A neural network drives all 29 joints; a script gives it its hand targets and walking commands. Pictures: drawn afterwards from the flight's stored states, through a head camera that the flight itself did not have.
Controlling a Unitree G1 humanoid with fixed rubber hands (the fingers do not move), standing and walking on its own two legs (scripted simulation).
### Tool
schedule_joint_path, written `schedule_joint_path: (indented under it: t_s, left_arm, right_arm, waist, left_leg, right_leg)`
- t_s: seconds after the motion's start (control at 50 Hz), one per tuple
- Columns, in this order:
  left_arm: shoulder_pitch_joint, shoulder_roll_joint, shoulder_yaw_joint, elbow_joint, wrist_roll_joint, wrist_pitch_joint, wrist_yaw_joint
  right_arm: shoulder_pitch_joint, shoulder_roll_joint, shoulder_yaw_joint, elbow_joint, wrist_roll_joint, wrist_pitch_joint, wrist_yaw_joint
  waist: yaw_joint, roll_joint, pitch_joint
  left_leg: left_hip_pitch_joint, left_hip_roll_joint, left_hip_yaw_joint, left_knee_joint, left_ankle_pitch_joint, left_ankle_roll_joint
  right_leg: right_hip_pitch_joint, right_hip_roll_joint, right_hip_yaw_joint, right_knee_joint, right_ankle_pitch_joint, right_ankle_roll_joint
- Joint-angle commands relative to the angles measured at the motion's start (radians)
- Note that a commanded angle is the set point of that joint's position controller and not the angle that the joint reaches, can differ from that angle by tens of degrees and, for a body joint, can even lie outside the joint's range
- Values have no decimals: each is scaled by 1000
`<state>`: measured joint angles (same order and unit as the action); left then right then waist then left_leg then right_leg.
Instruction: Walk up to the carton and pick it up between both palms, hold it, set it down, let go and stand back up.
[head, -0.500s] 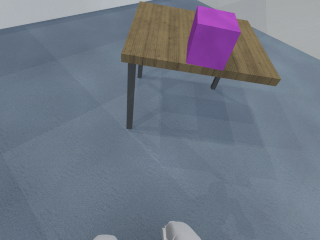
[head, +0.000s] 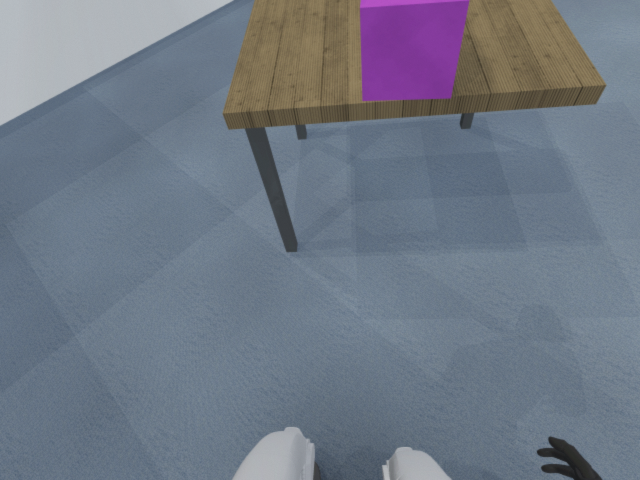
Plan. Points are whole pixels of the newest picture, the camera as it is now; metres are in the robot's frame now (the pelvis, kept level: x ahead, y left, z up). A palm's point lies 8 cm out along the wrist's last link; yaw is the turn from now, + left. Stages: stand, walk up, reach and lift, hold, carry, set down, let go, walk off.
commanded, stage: walk up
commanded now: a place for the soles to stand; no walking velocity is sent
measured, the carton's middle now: (408, 29) +0.96 -0.12 +0.02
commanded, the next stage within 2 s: none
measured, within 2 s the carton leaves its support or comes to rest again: neither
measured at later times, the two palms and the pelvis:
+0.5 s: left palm out of the picture +0.07 +0.31 -0.09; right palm out of the picture +0.13 -0.29 -0.10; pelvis -0.01 +0.00 +0.00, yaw +0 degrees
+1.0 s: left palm out of the picture +0.07 +0.26 -0.06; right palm out of the picture +0.15 -0.40 -0.10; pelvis +0.07 -0.06 +0.01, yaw -3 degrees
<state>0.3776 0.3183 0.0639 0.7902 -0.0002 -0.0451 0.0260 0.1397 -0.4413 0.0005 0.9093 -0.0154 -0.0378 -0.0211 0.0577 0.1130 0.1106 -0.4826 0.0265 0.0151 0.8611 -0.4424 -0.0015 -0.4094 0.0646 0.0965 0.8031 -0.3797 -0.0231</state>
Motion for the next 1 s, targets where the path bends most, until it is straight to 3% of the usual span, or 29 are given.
schedule_joint_path:
  t_s: [0.0, 0.02, 0.04, 0.06, 0.08, 0.16, 0.22, 0.34, 0.42, 0.48, 0.52, 0.54, 0.56, 0.58, 0.6, 0.62, 0.64, 0.66, 0.72, 0.76, 0.78, 0.8, 0.82, 0.84, 0.86, 0.9, 0.92, 0.96, 0.98]
  left_arm:
    - [-82, 290, 58, -49, -9, -5, 9]
    - [-88, 275, 48, -46, -7, -6, 13]
    - [-79, 233, 38, -47, -21, -3, 12]
    - [-55, 224, 27, -18, -22, 4, 11]
    - [-6, 246, 33, 29, -8, 10, 15]
    - [-25, 263, 31, 70, 8, -12, 1]
    - [-128, 296, 37, 65, 17, -13, -8]
    - [-182, 283, 31, 72, 21, -18, -16]
    - [-154, 272, 24, 51, 20, -21, -15]
    - [-157, 288, 13, 53, 19, -27, -10]
    - [-166, 291, 14, 42, 17, -29, -11]
    - [-116, 340, 53, -13, 47, -26, -50]
    - [-106, 348, 64, -14, 53, -19, -63]
    - [-147, 317, 57, -27, 60, -10, -71]
    - [-166, 284, 56, -38, 55, -3, -76]
    - [-175, 277, 46, -51, 55, -4, -75]
    - [-155, 334, 63, -44, 60, -10, -74]
    - [-140, 331, 63, -41, 54, -15, -75]
    - [-103, 315, 68, -31, 54, -17, -102]
    - [49, 320, 81, 19, 42, -17, -107]
    - [210, 330, 102, 86, 33, -18, -104]
    - [358, 395, 126, 118, 38, -20, -87]
    - [256, 452, 115, 65, 45, -32, -79]
    - [89, 467, 120, 4, 39, -28, -70]
    - [25, 466, 118, -23, 26, -27, -62]
    - [-7, 416, 113, -23, 30, -45, -47]
    - [13, 412, 104, -26, 24, -49, -48]
    - [53, 387, 103, -26, 15, -53, -45]
    - [95, 392, 101, -23, 14, -51, -42]
  right_arm:
    - [93, -141, -80, -7, 16, -26, -16]
    - [106, -170, -91, -4, 2, -29, -18]
    - [89, -216, -95, -16, -10, -35, -23]
    - [31, -222, -89, -39, -3, -38, -20]
    - [-7, -227, -96, -40, 0, -38, -12]
    - [-82, -182, -79, -54, -6, -26, 8]
    - [-93, -132, -75, -49, -7, -11, 12]
    - [-73, -150, -81, -26, -13, -9, 24]
    - [-83, -143, -78, -33, -8, -19, 29]
    - [-96, -145, -74, -32, 0, -16, 24]
    - [-81, -146, -72, -30, 4, -10, 22]
    - [51, -237, -118, -34, 2, -43, 30]
    - [74, -271, -136, -17, -11, -51, 31]
    - [137, -293, -151, -12, -17, -50, 29]
    - [178, -321, -168, -13, -24, -55, 29]
    - [190, -345, -172, -15, -26, -67, 21]
    - [177, -347, -174, -19, -13, -71, 14]
    - [172, -332, -165, -20, -12, -84, 12]
    - [95, -319, -152, -60, -22, -81, 16]
    - [-35, -311, -143, -111, -22, -68, 25]
    - [-102, -263, -128, -123, -33, -59, 26]
    - [-123, -139, -90, -153, -33, -50, 22]
    - [-80, -100, -70, -154, -11, -47, 16]
    - [-73, -195, -95, -141, -3, -45, 14]
    - [-25, -240, -100, -105, 7, -45, 22]
    - [49, -243, -98, -64, 8, -51, 38]
    - [86, -240, -93, -62, 14, -52, 41]
    - [79, -223, -87, -59, 12, -56, 39]
    - [39, -220, -84, -72, 9, -56, 36]
  waist:
    - [-93, -311, -201]
    - [-93, -242, -243]
    - [-81, -92, -247]
    - [-52, -67, -224]
    - [-30, -58, -195]
    - [-20, 55, -213]
    - [-52, -14, -138]
    - [-79, -73, -81]
    - [-63, -50, -158]
    - [-70, -92, -185]
    - [-72, -144, -211]
    - [-64, -170, -244]
    - [-72, -177, -211]
    - [-116, -111, -175]
    - [-138, 18, -140]
    - [-146, 57, -113]
    - [-144, -30, -133]
    - [-130, -58, -97]
    - [-60, 20, -83]
    - [46, 54, -60]
    - [139, -34, -73]
    - [205, -335, -18]
    - [137, -386, 38]
    - [75, -227, 50]
    - [48, -216, 61]
    - [0, -206, 42]
    - [-17, -257, -1]
    - [-14, -247, -32]
    - [15, -276, -54]
  left_leg:
    - [290, 24, -33, -334, 387, 83]
    - [356, 83, -136, -337, 497, 106]
    - [416, 201, -290, -356, 587, 152]
    - [339, 293, -396, -383, 506, 245]
    - [253, 322, -397, -394, 435, 284]
    - [117, 186, -239, -369, 248, 157]
    - [139, 98, -178, -321, 27, 87]
    - [167, 99, -169, -345, -46, 93]
    - [229, 110, -171, -341, 69, 96]
    - [248, 91, -123, -271, 219, 78]
    - [255, 79, -119, -242, 233, 78]
    - [265, 88, -201, -270, -261, 134]
    - [302, 111, -267, -307, -430, 145]
    - [402, 160, -347, -392, -528, 157]
    - [499, 279, -528, -568, -700, 211]
    - [515, 418, -689, -672, -673, 270]
    - [542, 447, -727, -646, -553, 290]
    - [534, 416, -623, -595, -417, 285]
    - [343, 401, -478, -588, -357, 280]
    - [58, 280, -270, -498, -337, 198]
    - [-190, 172, -126, -298, -356, 132]
    - [-430, 16, 19, 160, -300, 70]
    - [-569, -90, -42, 326, -197, 16]
    - [-500, -46, -115, 293, -80, 9]
    - [-461, -21, -136, 274, -17, 27]
    - [-368, 50, -103, 230, 81, 34]
    - [-343, 56, -80, 209, 105, 30]
    - [-317, 56, -69, 152, 119, 22]
    - [-308, 62, -50, 104, 126, 14]
  right_leg:
    - [109, -196, 188, -92, 643, -110]
    - [58, -160, 160, -50, 532, -69]
    - [-39, -105, 108, 31, 370, -27]
    - [-38, -33, 15, 55, 78, 9]
    - [39, -42, -16, 32, -20, 8]
    - [155, -81, 54, -135, 75, -58]
    - [22, -151, 203, -286, -56, -100]
    - [-65, -120, 186, -326, -116, -81]
    - [-10, -119, 147, -295, -22, -70]
    - [5, -136, 172, -278, 170, -75]
    - [12, -145, 183, -280, 168, -81]
    - [-29, -116, 225, -256, -377, -122]
    - [-137, -114, 262, -237, -570, -127]
    - [-303, -71, 178, -146, -556, -101]
    - [-447, -21, 26, 37, -420, -52]
    - [-509, -40, -47, 201, -238, -23]
    - [-490, -78, -1, 229, -180, -9]
    - [-476, -111, 3, 196, -136, -5]
    - [-288, -133, -42, 96, -232, -13]
    - [86, -98, -116, -111, -106, -30]
    - [389, -36, -104, -206, -117, -49]
    - [472, -156, 253, -474, -398, -95]
    - [389, -317, 705, -628, -524, -97]
    - [298, -369, 763, -708, -648, -122]
    - [263, -365, 757, -723, -700, -109]
    - [280, -303, 613, -608, -381, -85]
    - [313, -276, 513, -554, -217, -83]
    - [359, -255, 438, -488, 84, -89]
    - [391, -237, 388, -482, 104, -113]
